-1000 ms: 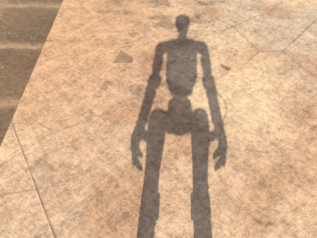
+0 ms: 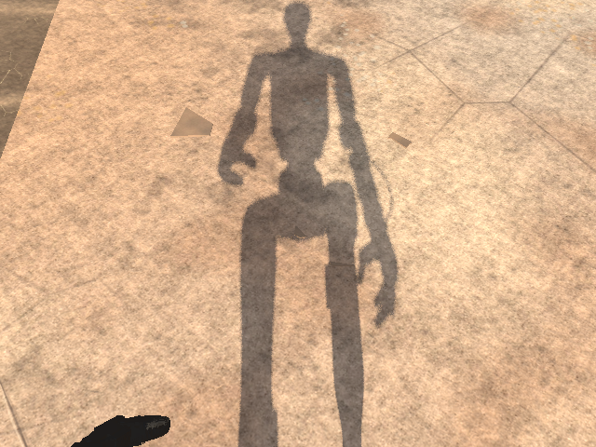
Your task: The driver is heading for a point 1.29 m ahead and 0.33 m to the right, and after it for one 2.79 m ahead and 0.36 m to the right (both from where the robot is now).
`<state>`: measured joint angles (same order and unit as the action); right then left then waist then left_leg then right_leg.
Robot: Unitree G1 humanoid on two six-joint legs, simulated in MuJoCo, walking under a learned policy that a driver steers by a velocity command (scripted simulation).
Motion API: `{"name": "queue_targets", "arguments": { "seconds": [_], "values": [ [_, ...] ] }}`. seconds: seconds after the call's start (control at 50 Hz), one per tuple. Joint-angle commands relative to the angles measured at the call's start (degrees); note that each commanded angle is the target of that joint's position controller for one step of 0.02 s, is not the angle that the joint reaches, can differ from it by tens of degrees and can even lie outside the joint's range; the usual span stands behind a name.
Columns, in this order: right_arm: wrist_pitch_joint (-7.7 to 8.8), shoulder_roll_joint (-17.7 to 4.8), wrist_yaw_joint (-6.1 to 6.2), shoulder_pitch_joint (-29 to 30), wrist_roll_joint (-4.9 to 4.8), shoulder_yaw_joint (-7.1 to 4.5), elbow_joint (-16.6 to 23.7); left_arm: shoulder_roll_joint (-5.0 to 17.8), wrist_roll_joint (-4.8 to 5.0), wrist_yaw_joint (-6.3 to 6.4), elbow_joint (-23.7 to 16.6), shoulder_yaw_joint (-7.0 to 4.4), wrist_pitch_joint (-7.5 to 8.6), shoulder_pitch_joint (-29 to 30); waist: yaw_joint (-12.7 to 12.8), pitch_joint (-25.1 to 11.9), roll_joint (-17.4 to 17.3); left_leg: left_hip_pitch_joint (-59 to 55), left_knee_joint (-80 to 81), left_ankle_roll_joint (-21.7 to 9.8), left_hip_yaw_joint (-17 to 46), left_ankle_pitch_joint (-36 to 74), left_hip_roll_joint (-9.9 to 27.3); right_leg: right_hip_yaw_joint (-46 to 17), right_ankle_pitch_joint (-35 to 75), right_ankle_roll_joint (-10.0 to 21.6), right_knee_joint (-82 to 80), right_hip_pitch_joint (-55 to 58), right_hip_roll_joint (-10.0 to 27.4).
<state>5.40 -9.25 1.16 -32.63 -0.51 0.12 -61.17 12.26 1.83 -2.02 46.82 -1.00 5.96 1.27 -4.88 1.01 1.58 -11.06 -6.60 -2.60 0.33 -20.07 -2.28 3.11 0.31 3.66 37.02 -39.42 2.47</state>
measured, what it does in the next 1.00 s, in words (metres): walks ahead, turning right: right foot, then left foot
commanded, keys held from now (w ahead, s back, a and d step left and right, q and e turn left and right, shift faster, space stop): w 0.28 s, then no key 0.06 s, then e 0.66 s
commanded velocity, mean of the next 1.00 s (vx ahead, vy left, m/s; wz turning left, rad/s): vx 0.25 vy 0.00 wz -0.26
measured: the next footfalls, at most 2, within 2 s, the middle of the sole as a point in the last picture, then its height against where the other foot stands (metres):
right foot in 0.08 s outside the picture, level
left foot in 0.56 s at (235, 445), level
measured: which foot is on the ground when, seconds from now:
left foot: down 0.00-0.10, up 0.12-0.54, down 0.56-1.00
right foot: up 0.00-0.06, down 0.08-0.58, up 0.60-1.00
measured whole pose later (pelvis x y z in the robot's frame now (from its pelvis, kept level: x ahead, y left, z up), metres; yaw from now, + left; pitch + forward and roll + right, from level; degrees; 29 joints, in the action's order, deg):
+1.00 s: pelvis +0.33 +0.00 +0.01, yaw -19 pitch +2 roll +2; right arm 0.4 -16.0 2.8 -6.5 -0.4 -3.8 -48.8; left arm 15.2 0.7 0.3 43.5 -4.6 -3.3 -10.8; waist -0.2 1.4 -0.6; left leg 19.3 -25.8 -0.2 -13.3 -7.0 6.3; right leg 3.3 -17.7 1.1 39.8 -21.4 2.9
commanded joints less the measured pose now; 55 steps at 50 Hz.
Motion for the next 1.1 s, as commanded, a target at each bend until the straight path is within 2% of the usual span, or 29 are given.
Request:
{"name": "queue_targets", "arguments": {
  "seconds": [0.02,0.06,0.08,0.1,0.12,0.14,0.16,0.18,0.24,0.32,0.38,0.46,0.54,0.56,0.58,0.6,0.62,0.64,0.66,0.7,0.74,0.9,0.96,1.0,1.02,1.04,1.06,1.08,1.1],
  "values": [
    [0.41,-11.19,0.36,-0.71,0.0,-2.48,1.99,5.44,0.08,-0.36,-5.19,-1.34,1.01,3.79,5.09,5.08,-8.63,6.01,-4.66,-5.21,3.61,51.93,14.87,1.32,0.39,2.42,-5.48,8.9,-3.51],
    [-0.85,-11.7,0.12,1.37,1.15,-2.86,2.59,9.21,0.3,0.12,-1.4,-3.41,0.82,-9.84,12.1,-4.33,-11.13,4.26,-21.49,-3.69,1.86,68.44,13.74,2.46,-2.35,4.93,-5.4,24.24,-6.67],
    [-0.91,-11.41,-0.28,3.66,1.5,-2.57,3.88,11.5,0.23,0.71,1.66,-4.45,0.36,-20.44,16.85,-10.0,-10.38,14.37,-35.29,-2.21,1.59,61.99,11.89,-1.91,-0.93,7.15,-5.23,40.69,-2.47],
    [-0.13,-4.67,-1.21,-1.65,1.98,-0.82,4.94,17.03,-1.92,1.19,3.48,-5.72,-0.1,-29.61,14.84,-20.81,3.95,36.04,-60.78,0.63,0.24,28.98,2.74,-25.96,-7.32,15.41,-5.47,63.86,13.99],
    [1.67,-1.74,-2.04,-5.18,0.22,0.09,3.18,13.66,-2.54,0.81,4.33,-4.57,-0.15,-29.06,12.64,-28.46,11.91,45.19,-75.66,0.34,8.5,-9.59,-2.88,-49.1,-14.93,19.81,-17.77,67.24,21.7],
    [2.8,-7.38,-2.32,1.23,-1.64,-1.43,5.45,10.13,-1.66,0.55,4.0,-3.55,0.06,-22.71,11.39,-16.7,8.8,50.88,-78.67,-1.23,9.26,-7.63,1.28,-43.46,-18.98,16.1,-21.26,56.96,18.67],
    [3.03,-9.66,-2.01,7.96,-2.44,-1.92,7.84,7.52,-1.17,0.37,2.81,-2.72,0.27,-16.14,9.4,-8.13,3.84,51.05,-76.4,-1.84,6.6,-2.17,4.65,-32.8,-16.3,13.56,-23.01,45.13,16.65],
    [2.67,-9.63,-1.39,10.74,-2.0,-2.3,8.44,5.92,-1.53,-0.24,2.37,-2.07,0.77,-11.96,6.91,-3.93,-1.67,48.28,-73.11,-1.77,5.17,1.85,7.17,-26.0,-10.66,12.01,-25.27,35.12,14.37],
    [-0.11,-6.07,-0.36,6.81,-1.03,-2.73,7.57,4.46,-2.1,-0.9,4.01,-1.55,1.43,-10.46,2.16,-1.18,1.26,40.35,-65.9,-1.22,4.54,5.02,10.51,-15.44,-7.54,10.69,-29.89,22.46,9.22],
    [-0.68,-8.09,0.5,14.76,0.34,-3.65,11.05,7.64,-2.54,0.47,6.36,-1.85,1.62,-14.68,2.59,2.87,0.81,46.67,-55.25,1.78,2.93,12.59,11.57,-10.04,5.66,11.53,-31.2,21.1,8.43],
    [-0.05,-6.58,0.34,21.29,0.81,-3.21,13.01,8.23,-2.4,1.47,7.0,-1.75,0.58,-17.91,4.59,1.37,0.56,44.17,-40.19,2.59,0.8,20.78,9.23,-5.71,20.05,9.08,-27.42,23.44,5.91],
    [-0.31,-7.23,-0.01,28.78,0.16,-3.03,15.24,11.09,-1.16,2.19,7.66,-2.5,-1.06,-21.61,7.28,-0.13,2.5,40.42,-28.71,3.58,0.43,23.25,4.66,-7.9,16.81,7.89,-22.42,28.36,6.27],
    [0.39,-11.28,-0.23,24.7,0.78,-4.43,15.04,10.53,-0.1,3.37,6.12,-3.04,-2.41,-18.74,3.69,-3.16,3.72,33.14,-18.17,1.63,2.14,21.84,3.27,-14.11,11.33,4.77,-12.15,32.71,6.75],
    [0.79,-13.35,0.14,20.5,1.33,-5.21,13.7,9.21,-0.24,3.5,5.16,-2.78,-2.48,-18.52,2.47,-5.99,1.78,25.64,-14.87,0.38,2.08,29.44,4.8,-13.01,8.62,2.87,-5.72,31.07,3.07],
    [0.86,-17.5,0.84,14.35,2.54,-6.07,13.48,6.05,-1.37,3.52,2.77,-1.76,-2.25,-18.04,1.04,-13.74,-5.77,10.63,-18.45,-3.44,10.72,50.52,16.03,-9.66,-7.74,0.25,9.32,21.92,-1.89],
    [-0.16,-18.68,0.78,15.42,2.68,-5.97,14.71,0.57,-1.61,3.35,4.05,-0.48,-2.07,-29.01,5.5,-20.45,-19.72,-3.08,-21.89,-12.51,23.65,64.92,29.92,-6.5,-42.77,-2.52,24.5,6.41,-8.75],
    [-0.86,-14.75,0.44,16.06,1.99,-5.27,16.34,6.89,-0.58,3.3,4.58,-1.8,-2.65,-30.24,4.29,-23.41,-15.92,0.92,-17.92,-13.58,27.1,48.86,29.4,-10.4,-40.88,-3.19,32.02,4.57,-5.52],
    [-1.23,-12.14,0.55,19.62,1.37,-4.55,17.54,10.0,0.01,3.6,3.4,-3.08,-3.79,-24.87,4.18,-17.44,-10.33,6.51,-15.8,-11.4,21.69,35.85,25.92,-8.98,-36.24,-4.06,34.81,1.58,-3.26],
    [-1.68,-11.6,0.72,23.22,1.05,-4.23,17.93,9.53,-0.15,4.17,2.58,-3.45,-5.2,-22.17,5.03,-13.17,-7.15,12.6,-13.26,-9.7,17.55,25.64,22.99,-7.81,-32.06,-5.21,34.5,0.95,-1.22],
    [-2.33,-11.65,0.92,27.26,1.82,-4.11,17.99,8.62,-0.83,4.81,1.86,-4.17,-7.76,-21.91,6.7,-7.61,-9.28,25.17,-8.6,-9.36,10.38,15.44,19.25,-6.05,-26.18,-6.77,34.29,5.98,0.12],
    [-2.46,-11.61,1.26,27.86,2.4,-4.19,17.38,6.81,-0.8,4.87,0.89,-4.24,-8.52,-22.67,7.27,-5.55,-10.55,29.31,-6.46,-9.93,4.92,14.88,17.65,-3.92,-23.46,-7.06,32.18,8.41,-0.3],
    [-3.65,-15.51,2.28,28.34,1.06,-5.71,16.4,6.7,-1.08,3.17,-4.9,-4.27,-8.68,-15.13,5.15,-7.21,-9.27,25.21,-6.33,-10.87,-0.56,13.95,21.76,-0.88,-20.36,-5.19,13.23,14.42,1.31],
    [-4.3,-16.44,1.77,28.33,0.02,-6.17,15.81,7.49,-1.1,2.23,-6.0,-4.81,-8.95,-15.11,5.69,-6.91,-9.75,23.7,-8.55,-8.91,-1.73,11.86,22.65,0.88,-19.73,-2.72,4.49,18.88,0.45],
    [-5.03,-15.29,1.57,28.03,-0.8,-6.04,15.11,8.07,-1.33,1.95,-4.57,-5.55,-9.07,-19.51,7.76,-7.37,-8.13,26.25,-14.58,-4.73,-4.85,9.55,20.36,2.61,-13.96,0.26,-6.3,27.08,-2.23],
    [-5.51,-12.97,1.14,25.56,-0.72,-5.66,13.99,10.44,-1.64,2.32,-4.14,-6.45,-9.07,-21.82,8.09,-5.39,-2.16,32.13,-23.81,-0.12,-8.75,4.66,16.46,-3.73,-8.27,3.04,-13.93,31.82,0.12],
    [-5.66,-8.92,0.32,24.94,1.65,-4.6,15.91,17.35,-1.72,3.45,-5.59,-7.75,-9.12,-22.25,5.29,-3.75,16.51,49.36,-44.36,6.21,-13.91,-15.34,7.97,-25.76,9.64,9.77,-16.49,38.62,15.88],
    [-5.11,-10.39,0.74,31.45,1.85,-5.26,18.73,19.28,-3.81,3.08,-7.51,-7.58,-7.69,-21.12,7.71,-4.45,14.01,54.19,-54.43,6.45,-2.71,-18.83,3.51,-33.19,8.13,17.57,-19.83,31.23,20.3],
    [-5.17,-12.65,1.14,33.7,0.78,-5.93,19.28,17.79,-4.36,2.66,-8.04,-7.3,-6.19,-18.23,7.1,-3.58,8.16,54.38,-58.25,5.13,1.04,-13.0,4.04,-28.66,1.96,15.32,-21.2,29.52,16.94],
    [-5.33,-13.32,1.59,31.84,0.43,-6.37,18.36,16.47,-3.2,2.75,-8.66,-7.0,-5.27,-14.48,4.96,-2.97,6.28,54.51,-58.3,4.2,2.26,-6.7,4.65,-24.49,-1.16,11.38,-21.0,29.0,13.88]
  ]
}}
